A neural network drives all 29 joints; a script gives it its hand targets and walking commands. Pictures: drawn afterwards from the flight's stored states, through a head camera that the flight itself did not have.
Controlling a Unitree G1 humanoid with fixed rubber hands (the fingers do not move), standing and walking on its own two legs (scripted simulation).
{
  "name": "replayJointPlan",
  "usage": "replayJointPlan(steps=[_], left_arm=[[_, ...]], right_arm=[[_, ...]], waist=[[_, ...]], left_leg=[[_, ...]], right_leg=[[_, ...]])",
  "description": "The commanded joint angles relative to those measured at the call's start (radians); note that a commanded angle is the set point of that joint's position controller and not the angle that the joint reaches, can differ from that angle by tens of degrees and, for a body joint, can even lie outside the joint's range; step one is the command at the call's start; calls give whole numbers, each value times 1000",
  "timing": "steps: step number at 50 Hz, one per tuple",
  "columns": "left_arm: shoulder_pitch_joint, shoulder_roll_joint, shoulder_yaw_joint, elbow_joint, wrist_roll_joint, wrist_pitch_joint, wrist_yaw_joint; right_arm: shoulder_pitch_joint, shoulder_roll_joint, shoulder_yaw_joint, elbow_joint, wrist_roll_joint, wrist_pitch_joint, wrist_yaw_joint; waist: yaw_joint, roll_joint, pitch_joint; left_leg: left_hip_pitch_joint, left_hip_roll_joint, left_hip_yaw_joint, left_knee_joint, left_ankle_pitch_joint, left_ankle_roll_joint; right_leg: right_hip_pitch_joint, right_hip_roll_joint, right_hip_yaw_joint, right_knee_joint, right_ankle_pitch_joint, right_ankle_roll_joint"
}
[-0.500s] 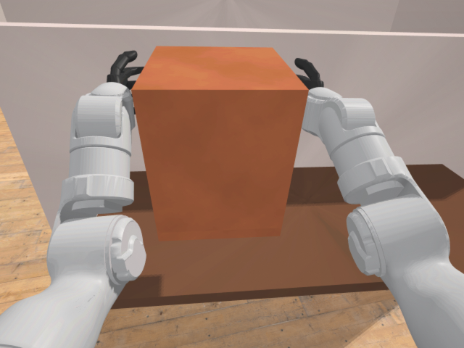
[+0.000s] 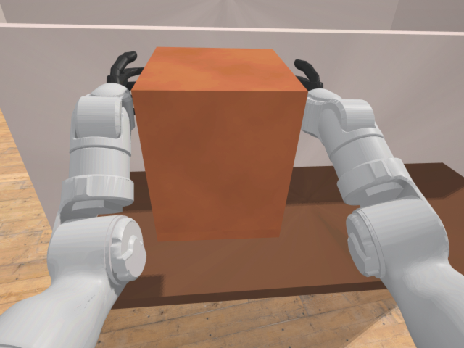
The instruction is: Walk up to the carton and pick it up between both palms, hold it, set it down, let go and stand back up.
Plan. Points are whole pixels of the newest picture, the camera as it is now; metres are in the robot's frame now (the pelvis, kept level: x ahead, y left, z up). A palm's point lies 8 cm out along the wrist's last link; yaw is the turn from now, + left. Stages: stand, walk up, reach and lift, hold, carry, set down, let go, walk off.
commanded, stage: hold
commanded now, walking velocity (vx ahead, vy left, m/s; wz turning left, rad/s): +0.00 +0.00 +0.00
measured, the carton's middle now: (217, 141) +0.37 +0.00 +0.26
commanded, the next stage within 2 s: set down in 1.64 s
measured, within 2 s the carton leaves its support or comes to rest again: neither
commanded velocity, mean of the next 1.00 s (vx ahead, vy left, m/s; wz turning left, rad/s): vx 0.00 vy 0.00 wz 0.00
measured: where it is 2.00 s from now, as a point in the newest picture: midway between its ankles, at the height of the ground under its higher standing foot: outside the picture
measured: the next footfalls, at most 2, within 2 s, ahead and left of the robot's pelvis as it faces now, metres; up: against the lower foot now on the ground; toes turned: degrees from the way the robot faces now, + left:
none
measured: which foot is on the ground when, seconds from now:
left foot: down 0.00-1.00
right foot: down 0.00-1.00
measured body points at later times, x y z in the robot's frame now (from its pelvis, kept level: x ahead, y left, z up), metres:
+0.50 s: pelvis +0.00 +0.00 +0.00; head -0.10 +0.02 +0.44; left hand +0.39 +0.15 +0.33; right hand +0.38 -0.14 +0.33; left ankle +0.01 +0.13 -0.75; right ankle -0.02 -0.11 -0.75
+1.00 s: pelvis +0.00 +0.00 +0.00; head -0.10 +0.01 +0.44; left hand +0.39 +0.15 +0.34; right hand +0.38 -0.15 +0.33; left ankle +0.01 +0.13 -0.75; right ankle -0.02 -0.11 -0.75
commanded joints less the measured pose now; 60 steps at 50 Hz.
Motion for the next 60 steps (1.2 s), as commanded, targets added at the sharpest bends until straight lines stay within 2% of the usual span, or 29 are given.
replayJointPlan(steps=[1, 4, 9, 10, 12, 14, 15, 18, 21, 23, 25, 26, 27, 29, 31, 33, 35, 39, 40, 43, 46, 49, 50, 51, 53, 54, 55, 59, 60], left_arm=[[-611, -601, -271, -28, -144, -36, -150], [-636, -599, -284, -58, -150, -47, -145], [-640, -623, -304, -43, -158, -43, -138], [-600, -622, -300, -38, -147, -40, -137], [-607, -626, -287, -29, -150, -38, -142], [-637, -642, -336, -95, -171, -45, -137], [-621, -625, -317, -82, -161, -42, -133], [-622, -612, -298, -60, -149, -40, -137], [-607, -612, -289, -50, -144, -39, -140], [-614, -613, -300, -77, -146, -41, -140], [-606, -608, -285, -42, -143, -39, -146], [-592, -621, -296, -32, -148, -38, -146], [-606, -605, -286, -51, -152, -43, -145], [-622, -628, -326, -92, -174, -50, -141], [-617, -615, -316, -71, -159, -41, -140], [-607, -619, -309, -50, -155, -32, -140], [-619, -629, -314, -68, -159, -35, -137], [-634, -597, -293, -64, -151, -47, -137], [-605, -612, -292, -29, -151, -41, -141], [-627, -584, -269, -28, -135, -44, -145], [-621, -611, -280, -33, -154, -43, -147], [-618, -608, -285, -41, -153, -46, -145], [-595, -615, -288, -21, -152, -44, -146], [-622, -620, -302, -64, -159, -48, -143], [-625, -607, -288, -47, -149, -42, -142], [-625, -611, -296, -49, -153, -43, -142], [-623, -617, -302, -45, -153, -44, -142], [-613, -609, -284, -44, -144, -43, -143], [-617, -614, -290, -54, -156, -42, -144]], right_arm=[[-804, 590, 106, -332, 134, -33, 118], [-773, 605, 98, -282, 130, -31, 123], [-779, 589, 82, -288, 135, -32, 128], [-728, 577, 80, -262, 125, -27, 127], [-761, 574, 77, -288, 128, -33, 126], [-753, 582, 84, -302, 139, -36, 131], [-756, 594, 98, -296, 145, -33, 130], [-761, 584, 90, -284, 129, -35, 134], [-755, 603, 96, -286, 134, -34, 133], [-739, 594, 92, -286, 137, -35, 130], [-770, 588, 102, -314, 145, -33, 125], [-785, 580, 98, -328, 135, -35, 122], [-775, 584, 95, -325, 139, -33, 123], [-785, 597, 112, -361, 152, -40, 119], [-746, 579, 96, -301, 140, -27, 119], [-774, 576, 96, -314, 137, -31, 125], [-761, 574, 84, -299, 129, -31, 129], [-765, 595, 91, -284, 134, -28, 129], [-771, 587, 92, -294, 138, -30, 128], [-748, 581, 77, -247, 124, -25, 133], [-781, 582, 82, -291, 133, -36, 132], [-788, 587, 91, -308, 131, -40, 128], [-771, 582, 89, -300, 130, -39, 125], [-760, 581, 83, -289, 130, -37, 124], [-774, 580, 83, -283, 131, -34, 130], [-775, 580, 86, -286, 131, -37, 130], [-773, 587, 91, -301, 133, -40, 127], [-774, 595, 96, -299, 130, -38, 127], [-767, 599, 94, -303, 139, -37, 126]], waist=[[10, -2, -170], [-1, 12, -211], [0, 44, -196], [-13, 58, -171], [-1, 34, -193], [-15, 68, -228], [-2, 46, -209], [3, 30, -192], [15, 35, -191], [-5, 42, -211], [5, 26, -208], [-9, 30, -206], [4, 4, -199], [-14, 31, -248], [-13, 39, -184], [-2, 39, -173], [-12, 53, -186], [5, 7, -212], [4, 27, -186], [11, 15, -160], [4, 34, -206], [6, 19, -205], [-9, 25, -209], [-9, 37, -218], [6, 23, -191], [-6, 32, -190], [1, 44, -197], [7, 19, -212], [-6, 26, -213]], left_leg=[[96, -39, 35, -19, 166, -9], [102, -36, 34, -20, 196, -15], [95, -31, 31, -14, 205, -27], [95, -29, 32, -16, 202, -33], [91, -30, 31, -16, 207, -26], [101, -31, 28, -14, 228, -39], [112, -29, 25, -11, 237, -34], [85, -31, 38, -26, 177, -23], [71, -33, 37, -23, 190, -20], [106, -34, 30, -13, 243, -24], [99, -41, 33, -8, 207, -16], [123, -40, 34, -13, 203, -21], [120, -36, 28, -18, 202, -16], [131, -37, 25, 2, 267, -28], [123, -31, 28, -5, 226, -27], [96, -36, 34, -17, 185, -26], [100, -33, 30, -13, 205, -25], [96, -33, 31, -23, 182, -16], [90, -32, 28, -24, 187, -20], [72, -36, 39, -34, 151, -15], [102, -37, 35, -23, 197, -21], [92, -35, 34, -16, 207, -21], [112, -36, 36, -15, 210, -22], [116, -33, 32, -11, 229, -28], [98, -28, 34, -24, 193, -26], [85, -32, 33, -18, 206, -24], [77, -35, 34, -16, 209, -22], [89, -32, 35, -21, 200, -18], [92, -37, 36, -17, 204, -19]], right_leg=[[-42, 9, -12, -29, 184, 71], [-24, 16, -8, -18, 196, 62], [-37, 22, -12, -21, 182, 53], [-23, 21, -9, -27, 179, 49], [-15, 20, -7, -24, 197, 53], [-13, 24, -11, -18, 192, 45], [-17, 24, -10, -19, 207, 48], [-13, 17, -12, -26, 157, 52], [6, 16, -6, -20, 187, 55], [1, 19, -8, -13, 243, 55], [-2, 11, -6, -15, 240, 69], [-15, 9, -6, -18, 234, 63], [-26, 12, -8, -20, 228, 65], [-14, 18, -11, -10, 279, 62], [-30, 18, -11, -20, 226, 60], [-47, 16, -14, -29, 154, 58], [-50, 19, -10, -22, 178, 51], [-15, 18, -8, -19, 187, 62], [-18, 16, -5, -20, 189, 57], [-32, 15, -3, -31, 128, 57], [-22, 17, -9, -22, 192, 57], [-12, 15, -8, -18, 204, 56], [-12, 16, -4, -21, 213, 53], [-17, 21, -7, -22, 213, 49], [-34, 24, -12, -28, 159, 54], [-25, 16, -6, -21, 191, 54], [-9, 15, -5, -18, 201, 55], [5, 21, -10, -19, 203, 61], [5, 20, -8, -15, 219, 59]])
